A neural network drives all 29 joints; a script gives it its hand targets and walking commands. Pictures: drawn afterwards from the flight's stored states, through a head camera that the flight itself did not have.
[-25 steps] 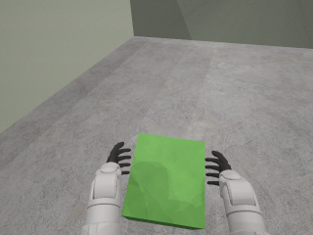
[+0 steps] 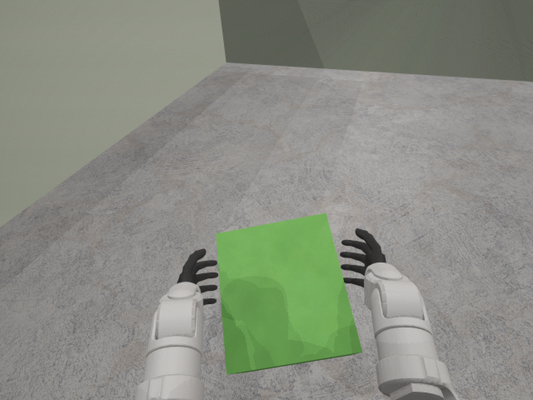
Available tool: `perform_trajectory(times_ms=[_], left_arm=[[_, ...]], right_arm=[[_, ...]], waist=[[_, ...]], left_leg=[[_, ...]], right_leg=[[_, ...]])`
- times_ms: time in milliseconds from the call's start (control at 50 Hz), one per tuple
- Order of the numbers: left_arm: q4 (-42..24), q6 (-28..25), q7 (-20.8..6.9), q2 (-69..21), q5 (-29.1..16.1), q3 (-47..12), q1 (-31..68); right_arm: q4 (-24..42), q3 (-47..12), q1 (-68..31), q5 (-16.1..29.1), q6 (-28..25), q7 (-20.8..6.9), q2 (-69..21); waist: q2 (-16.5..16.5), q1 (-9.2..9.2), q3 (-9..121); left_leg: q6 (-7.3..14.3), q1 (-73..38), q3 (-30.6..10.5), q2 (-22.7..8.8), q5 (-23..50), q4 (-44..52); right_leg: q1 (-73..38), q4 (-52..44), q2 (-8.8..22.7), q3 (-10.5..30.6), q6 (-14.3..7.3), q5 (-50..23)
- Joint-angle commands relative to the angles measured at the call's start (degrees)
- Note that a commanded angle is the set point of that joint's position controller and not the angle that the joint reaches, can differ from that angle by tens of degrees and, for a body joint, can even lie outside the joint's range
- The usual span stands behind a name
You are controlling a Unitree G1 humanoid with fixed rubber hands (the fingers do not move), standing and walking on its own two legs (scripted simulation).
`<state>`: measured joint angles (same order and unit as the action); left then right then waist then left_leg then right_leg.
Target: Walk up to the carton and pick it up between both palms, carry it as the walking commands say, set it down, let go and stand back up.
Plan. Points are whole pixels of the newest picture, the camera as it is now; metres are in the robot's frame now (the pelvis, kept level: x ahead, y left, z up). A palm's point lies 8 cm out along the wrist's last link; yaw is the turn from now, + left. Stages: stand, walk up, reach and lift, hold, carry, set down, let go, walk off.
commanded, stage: hold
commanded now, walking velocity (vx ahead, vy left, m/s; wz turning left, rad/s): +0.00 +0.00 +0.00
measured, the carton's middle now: (284, 295) +0.34 +0.00 -0.05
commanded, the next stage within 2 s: carry in 0.38 s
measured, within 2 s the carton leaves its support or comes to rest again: neither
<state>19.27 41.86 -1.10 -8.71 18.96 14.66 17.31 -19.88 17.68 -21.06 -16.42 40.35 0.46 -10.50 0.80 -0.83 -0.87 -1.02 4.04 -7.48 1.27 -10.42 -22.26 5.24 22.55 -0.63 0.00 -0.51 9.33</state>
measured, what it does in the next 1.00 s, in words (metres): walks ahead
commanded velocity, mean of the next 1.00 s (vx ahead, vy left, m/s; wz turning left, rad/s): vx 0.33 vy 0.00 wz -0.40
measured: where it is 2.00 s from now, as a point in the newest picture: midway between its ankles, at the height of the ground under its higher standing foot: (359, 312)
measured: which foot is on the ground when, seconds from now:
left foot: down 0.00-0.66, up 0.68-1.00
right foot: down 0.00-1.00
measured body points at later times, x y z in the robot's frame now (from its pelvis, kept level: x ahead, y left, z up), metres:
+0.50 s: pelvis +0.04 +0.02 +0.00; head +0.01 +0.02 +0.45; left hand +0.36 +0.15 +0.07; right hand +0.31 -0.14 +0.01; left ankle +0.04 +0.14 -0.74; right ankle +0.04 -0.10 -0.74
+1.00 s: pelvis +0.19 -0.05 +0.00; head +0.20 -0.09 +0.45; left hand +0.52 +0.01 +0.11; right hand +0.43 -0.27 +0.07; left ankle +0.31 +0.07 -0.70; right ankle +0.01 -0.09 -0.74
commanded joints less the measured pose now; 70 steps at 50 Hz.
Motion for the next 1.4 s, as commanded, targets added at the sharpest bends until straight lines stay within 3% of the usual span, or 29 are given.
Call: perform_trajectory(times_ms=[0,100,160,180,340,360,380,400,440,460,540,560,580,600,620,660,760,900,960,1000,1020,1040,1080,1140,1160,1280,1320,1360,1380], left_arm=[[-4.73,-4.99,-16.37,-45.46,-17.68,-25.31,43.74],[-10.1,-3.43,-15.91,-49.96,-18.47,-31.15,32.91],[-12.76,-3.39,-15.32,-52.51,-20.67,-34.59,27.07],[-15.9,-2.6,-15.08,-53.74,-21.8,-36.73,26.72],[-15.3,0.82,-12.87,-54.16,-19.28,-37.22,8.01],[-12.88,1.66,-13.64,-55.83,-19.1,-38.55,18.49],[-11.9,2.57,-13.03,-56.09,-18.22,-38.02,14.14],[-13.2,3.3,-12.77,-56.89,-19.08,-38.35,15.92],[-17.71,4.6,-12.56,-58.18,-21.28,-39.69,20.47],[-16.4,6.32,-12.53,-56.33,-22.7,-39.12,21.43],[-18.55,12.68,-10.73,-61.98,-28.21,-41.17,18.14],[-20.94,13.61,-10.1,-59.4,-28.86,-40.29,15.63],[-28.04,14.75,-9.09,-61.51,-31.2,-42.63,15.99],[-30.85,16.23,-8.53,-58.92,-33.15,-42.37,17.94],[-31.77,17.69,-7.41,-58.02,-33.55,-41.82,17.97],[-34.17,20.62,-5.64,-57.53,-33.42,-42.71,10.81],[-44.08,24.6,-2.45,-53.66,-34.29,-42.45,9.96],[-41.51,27.98,-1.94,-54.68,-32.88,-40.92,5.19],[-42.28,28.38,-1.55,-51.73,-32.38,-38.76,5.54],[-43.94,28.71,-1.22,-52.5,-32.88,-39.32,7.95],[-44.92,28.39,-1.19,-52.64,-32.68,-39.19,8.4],[-46.61,28.14,-1.0,-52.51,-33.42,-40.32,8.63],[-45.76,27.99,-1.37,-52.49,-33.54,-40.86,8.72],[-44.8,28.77,-2.18,-53.31,-34.56,-42.02,10.02],[-46.79,28.31,-2.25,-54.57,-35.04,-43.12,12.86],[-43.05,28.54,-1.07,-56.79,-33.56,-44.32,10.9],[-42.93,29.17,-1.11,-57.78,-34.59,-44.83,13.74],[-43.96,29.86,-0.99,-55.86,-33.95,-45.41,14.17],[-40.61,31.02,-0.5,-55.15,-32.71,-44.05,11.91]], right_arm=[[-8.51,-25.58,-27.25,11.27,-0.41,-17.55,-53.79],[0.9,-32.25,-21.44,14.39,-0.28,-17.31,-54.75],[7.67,-38.09,-18.08,15.66,-0.21,-16.57,-52.7],[8.06,-38.64,-13.79,16.76,0.46,-16.03,-54.69],[21.77,-42.25,-9.34,19.07,0.78,-14.17,-49.4],[20.51,-42.37,-21.91,20.02,2.5,-14.82,-51.12],[24.7,-43.35,-23.13,20.98,2.51,-14.67,-49.72],[26.29,-43.79,-24.82,21.18,3.08,-14.77,-48.72],[34.4,-48.21,-34.4,24.78,3.75,-13.41,-49.23],[34.8,-48.14,-37.78,25.82,4.93,-12.03,-47.72],[47.43,-53.17,-42.73,29.63,11.02,-7.7,-52.92],[48.47,-54.44,-38.8,30.34,12.92,-6.62,-52.3],[55.01,-56.01,-40.58,32.49,14.26,-5.73,-55.09],[54.36,-56.74,-37.24,32.52,16.08,-4.03,-55.64],[56.09,-57.16,-37.73,34.2,17.59,-2.91,-55.93],[52.47,-55.14,-25.54,32.5,21.51,-1.67,-53.68],[52.57,-53.23,-15.69,33.65,25.75,0.43,-53.81],[61.02,-52.92,-21.13,33.98,27.09,2.11,-52.34],[56.56,-52.02,-17.16,33.06,28.39,2.44,-53.13],[54.45,-51.16,-15.49,34.07,28.97,2.0,-55.26],[55.63,-50.91,-16.06,34.46,28.52,1.76,-54.29],[53.61,-49.13,-15.16,33.87,28.68,1.54,-53.3],[53.98,-50.65,-15.25,33.99,28.44,1.09,-53.52],[50.9,-49.66,-10.89,32.33,28.29,1.05,-54.45],[51.66,-48.93,-11.66,32.8,27.94,0.39,-55.97],[52.66,-48.01,-15.32,33.24,28.58,-1.62,-51.48],[51.98,-46.66,-15.99,32.2,29.08,-1.62,-51.02],[49.95,-45.82,-14.69,31.42,29.67,-2.03,-49.34],[48.4,-45.57,-13.9,30.89,30.74,-1.58,-48.52]], waist=[[-3.6,0.41,8.96],[0.88,0.92,16.75],[-5.35,1.33,24.04],[-1.6,0.89,24.09],[-1.34,-0.33,22.93],[-0.46,0.03,22.3],[-0.16,0.07,20.15],[6.81,0.33,19.51],[16.0,0.62,12.12],[12.28,-0.03,11.22],[4.56,-1.53,15.41],[-3.05,-1.51,20.23],[-12.15,-1.77,23.49],[-27.69,-1.34,20.61],[-22.64,-0.79,21.1],[-13.63,-0.95,24.39],[-5.71,-1.87,21.2],[-9.17,-1.42,19.78],[-12.0,-0.55,17.92],[-4.68,2.08,25.68],[-0.94,3.38,30.46],[13.49,2.23,35.16],[4.28,1.42,30.02],[1.43,1.71,18.23],[1.3,1.71,20.13],[14.9,1.2,14.69],[13.33,1.13,13.89],[18.08,0.18,12.19],[13.75,-0.28,12.03]], left_leg=[[1.76,-0.06,6.48,4.3,-9.97,4.26],[1.42,-2.12,5.1,4.22,5.26,6.21],[1.51,-7.77,2.76,3.68,20.46,4.5],[0.99,-7.02,3.45,4.34,22.23,4.79],[-0.54,-9.62,0.89,3.86,41.81,5.28],[1.29,-4.22,2.49,-7.36,21.87,-2.84],[2.69,-3.61,0.18,-8.51,11.1,-0.04],[4.79,-3.04,-4.0,-11.05,-9.73,4.52],[8.6,11.28,-11.98,-18.59,-35.08,16.11],[9.31,16.2,-12.03,-21.13,-38.43,18.34],[5.53,15.63,1.2,-13.7,-29.7,6.06],[5.51,13.45,2.98,-11.62,-28.49,-2.22],[2.89,17.32,10.04,-4.77,-22.32,-18.67],[-0.05,30.97,13.67,0.14,-21.38,-23.52],[-1.16,38.75,10.19,1.54,-19.56,-28.62],[-0.94,40.08,8.88,-0.76,-17.41,-27.59],[-2.72,44.42,12.14,0.41,-11.6,-25.65],[-2.17,32.48,15.68,0.51,-1.63,-16.71],[-1.43,13.88,19.77,3.8,1.33,-6.79],[0.78,-11.76,18.36,1.17,5.83,0.63],[4.37,-25.81,9.22,-7.93,8.92,0.67],[11.57,-37.44,-13.68,-27.28,28.33,-0.05],[14.28,-24.63,-10.36,-32.95,19.3,2.08],[10.41,-10.34,-2.12,-29.25,3.22,10.49],[9.41,-10.96,0.77,-26.9,10.14,10.47],[4.68,-11.13,18.03,-22.33,11.81,7.06],[3.59,-11.42,21.69,-23.41,17.87,4.12],[2.11,-1.79,23.8,-23.23,6.65,1.98],[2.11,0.53,24.55,-22.94,10.24,-0.23]], right_leg=[[1.91,-7.1,-2.72,2.82,0.65,14.38],[-8.12,-5.25,-2.96,3.12,1.2,-7.52],[-9.77,-4.35,-3.97,3.06,2.39,-20.4],[-13.54,-4.22,-3.6,3.92,2.04,-24.98],[-15.72,-4.89,-4.29,5.47,3.3,-33.73],[-0.36,6.74,7.6,0.8,1.36,-17.73],[4.32,7.61,5.29,0.82,0.75,-5.4],[11.99,10.71,3.63,0.02,0.11,12.56],[16.18,27.46,0.37,-2.71,1.29,16.85],[13.67,28.12,1.17,-2.76,1.53,16.85],[5.53,9.39,0.51,-5.36,-0.14,13.27],[2.04,3.72,1.14,-0.07,-1.58,15.92],[-3.01,-7.08,8.45,15.72,-4.01,23.77],[-10.79,-11.57,18.07,32.72,-7.21,12.69],[-18.04,-8.2,18.06,35.01,-8.13,-9.55],[-25.31,-3.3,15.91,26.18,-7.17,-26.91],[-27.97,0.12,13.92,25.97,-7.76,-52.41],[-15.21,-1.15,8.22,14.01,-8.1,-42.83],[-2.65,3.33,5.8,9.29,-6.3,-53.37],[8.92,20.62,3.32,6.13,-3.96,-46.02],[22.0,31.59,0.76,5.03,-1.84,-22.13],[35.07,45.52,-4.53,2.36,0.4,16.39],[33.11,50.12,1.95,3.44,-2.19,19.69],[31.18,31.07,6.1,1.6,-1.79,22.56],[29.72,30.46,5.53,0.65,-1.5,17.97],[32.07,18.72,3.25,-7.47,-1.86,4.03],[30.09,16.32,3.73,-10.03,-2.2,-1.14],[21.88,16.66,2.61,-12.38,-1.73,-3.13],[17.44,18.82,0.74,-14.73,-1.72,0.36]])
